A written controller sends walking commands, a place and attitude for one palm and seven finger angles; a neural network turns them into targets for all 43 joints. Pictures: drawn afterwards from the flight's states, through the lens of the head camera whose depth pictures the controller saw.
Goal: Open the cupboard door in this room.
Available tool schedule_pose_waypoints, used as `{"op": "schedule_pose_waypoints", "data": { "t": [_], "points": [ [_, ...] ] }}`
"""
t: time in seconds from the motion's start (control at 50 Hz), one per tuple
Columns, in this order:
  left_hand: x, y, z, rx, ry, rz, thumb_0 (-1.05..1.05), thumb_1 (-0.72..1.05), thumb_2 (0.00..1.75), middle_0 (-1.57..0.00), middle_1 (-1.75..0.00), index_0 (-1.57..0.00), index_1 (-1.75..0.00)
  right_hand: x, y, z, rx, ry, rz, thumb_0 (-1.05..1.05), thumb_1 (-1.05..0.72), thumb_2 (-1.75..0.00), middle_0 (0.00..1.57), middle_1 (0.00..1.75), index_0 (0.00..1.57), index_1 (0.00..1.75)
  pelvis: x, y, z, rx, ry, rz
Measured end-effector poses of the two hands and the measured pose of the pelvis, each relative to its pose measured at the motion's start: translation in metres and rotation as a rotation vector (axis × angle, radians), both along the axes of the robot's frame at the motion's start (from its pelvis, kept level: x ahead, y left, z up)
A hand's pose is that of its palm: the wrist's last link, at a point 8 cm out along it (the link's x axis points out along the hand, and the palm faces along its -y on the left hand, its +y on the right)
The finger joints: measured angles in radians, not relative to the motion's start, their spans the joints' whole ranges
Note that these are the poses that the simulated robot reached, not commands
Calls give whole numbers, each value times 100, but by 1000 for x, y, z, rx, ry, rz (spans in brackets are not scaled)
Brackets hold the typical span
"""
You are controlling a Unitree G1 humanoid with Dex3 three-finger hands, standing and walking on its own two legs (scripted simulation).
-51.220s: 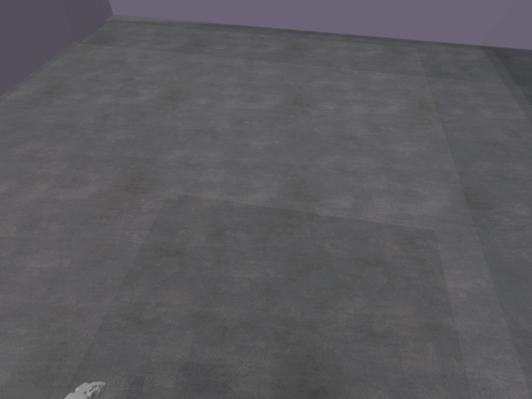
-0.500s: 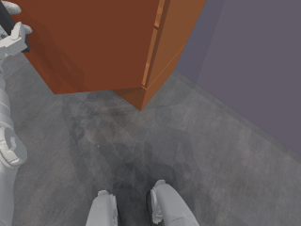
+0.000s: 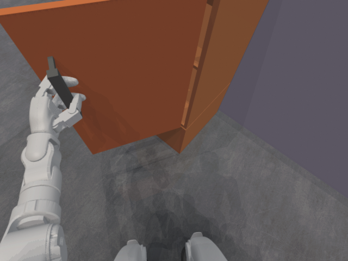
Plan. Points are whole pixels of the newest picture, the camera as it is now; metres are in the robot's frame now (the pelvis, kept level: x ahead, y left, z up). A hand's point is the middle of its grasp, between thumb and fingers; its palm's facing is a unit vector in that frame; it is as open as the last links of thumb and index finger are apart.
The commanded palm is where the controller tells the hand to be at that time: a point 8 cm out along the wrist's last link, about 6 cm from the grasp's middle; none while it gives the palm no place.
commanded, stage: pull the door open along its arc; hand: left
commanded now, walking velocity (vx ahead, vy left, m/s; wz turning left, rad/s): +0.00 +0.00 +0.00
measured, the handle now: (65, 90) +0.49 +0.23 +0.05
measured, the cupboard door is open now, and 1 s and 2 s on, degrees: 61 92 92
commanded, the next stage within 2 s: open thumb and fingers to let go in 0.54 s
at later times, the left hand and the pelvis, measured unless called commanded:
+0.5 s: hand (119, 155) +0.33 +0.10 +0.05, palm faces +0.44 -0.90 +0.00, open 6.2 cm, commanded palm +0.27 +0.14 +0.04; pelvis +0.00 -0.04 +0.00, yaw +4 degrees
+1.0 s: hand (135, 162) +0.32 +0.07 +0.05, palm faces +0.47 -0.88 -0.01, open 9.2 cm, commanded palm +0.27 +0.11 +0.04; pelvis -0.02 -0.06 +0.00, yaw +6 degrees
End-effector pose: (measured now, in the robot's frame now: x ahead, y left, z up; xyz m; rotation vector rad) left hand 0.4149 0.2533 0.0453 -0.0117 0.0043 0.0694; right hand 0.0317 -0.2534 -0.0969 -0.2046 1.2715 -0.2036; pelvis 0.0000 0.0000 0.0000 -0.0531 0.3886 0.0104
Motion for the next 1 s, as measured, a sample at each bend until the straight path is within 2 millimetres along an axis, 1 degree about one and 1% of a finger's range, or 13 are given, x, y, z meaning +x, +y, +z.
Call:
{"op": "schedule_pose_waypoints", "data": {
  "t": [0.1, 0.18, 0.26, 0.32, 0.38, 0.44, 0.62, 0.7, 0.76, 0.86, 0.92, 1.0],
  "points": [
    [-38, -28, -3, -49, -29, 179, -1, 70, 78, -34, -132, -35, -128, 50, 3, 0, 25, -136, 77, 1, -91, -90, 20, 30, 20, 30, 1, -2, 1, 16, -26, 1],
    [-61, -51, -2, -38, -31, 300, -1, 69, 79, -35, -131, -35, -127, 85, 9, -3, 50, -217, 142, 1, -91, -90, 20, 30, 20, 30, -1, -7, 0, 29, -49, 9],
    [-80, -69, -1, -10, -23, 381, -1, 68, 79, -36, -130, -35, -128, 109, 17, -5, 75, -271, 189, 1, -91, -90, 20, 30, 20, 30, -3, -14, -1, 41, -71, 20],
    [-91, -80, 0, 10, -18, 400, -1, 68, 78, -36, -130, -34, -129, 119, 20, -5, 89, -296, 208, 1, -91, -90, 20, 30, 20, 30, -4, -21, 0, 47, -85, 29],
    [-103, -91, 1, 18, -14, 398, -1, 67, 77, -36, -130, -34, -131, 121, 20, -4, 99, -309, 217, 1, -91, -90, 20, 30, 20, 30, -4, -28, 2, 52, -98, 36],
    [-114, -102, 1, 18, -11, 388, -1, 66, 75, -36, -131, -34, -132, 120, 15, -4, 104, -313, 220, 1, -91, -90, 20, 30, 20, 30, -4, -34, 3, 57, -110, 42],
    [-141, -139, 1, -2, -4, 402, -1, 67, 76, -34, -133, -34, -133, 110, -11, -8, 89, -299, 231, 1, -91, -90, 20, 30, 20, 30, -6, -49, 4, 71, -129, 58],
    [-144, -153, 0, 16, -7, 412, -1, 71, 79, -34, -133, -34, -133, 109, -20, -11, 74, -298, 240, 1, -91, -90, 20, 30, 20, 30, -9, -55, 2, 78, -129, 66],
    [-142, -152, -1, 34, -12, 424, 0, 69, 80, -35, -133, -35, -133, 110, -25, -12, 64, -302, 236, 1, -91, -90, 20, 30, 20, 30, -12, -59, 1, 82, -131, 69],
    [-140, -148, 1, 44, -9, 424, 0, 56, 75, -36, -132, -36, -132, 111, -25, -13, 69, -321, 230, 1, -91, -90, 20, 30, 20, 30, -16, -62, 1, 84, -133, 72],
    [-141, -148, 2, 33, -8, 422, 1, 42, 70, -36, -130, -35, -130, 111, -23, -12, 76, -331, 234, 1, -91, -90, 20, 30, 20, 30, -18, -62, 1, 84, -135, 72],
    [-143, -147, 4, 27, -17, 423, 1, 19, 60, -35, -128, -34, -128, 109, -20, -11, 84, -336, 240, 1, -91, -90, 20, 30, 20, 30, -19, -61, 2, 84, -139, 72]
  ]
}}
